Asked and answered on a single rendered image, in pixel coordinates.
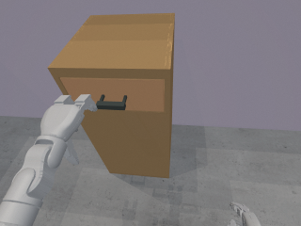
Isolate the left robot forearm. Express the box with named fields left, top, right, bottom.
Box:
left=0, top=135, right=68, bottom=226

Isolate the robot left hand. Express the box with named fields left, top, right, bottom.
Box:
left=40, top=94, right=98, bottom=165

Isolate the robot right hand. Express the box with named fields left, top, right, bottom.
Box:
left=227, top=202, right=261, bottom=226

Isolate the handle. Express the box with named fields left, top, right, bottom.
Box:
left=96, top=94, right=127, bottom=110

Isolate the drawer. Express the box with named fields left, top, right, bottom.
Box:
left=60, top=77, right=165, bottom=112

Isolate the cabinet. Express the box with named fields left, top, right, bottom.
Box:
left=48, top=13, right=175, bottom=179

